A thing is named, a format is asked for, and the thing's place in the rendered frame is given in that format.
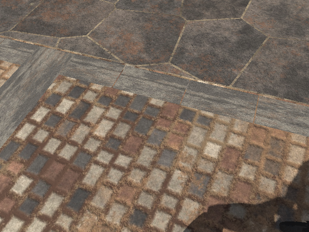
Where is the robot right hand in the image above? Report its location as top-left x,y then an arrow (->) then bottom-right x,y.
279,220 -> 309,232

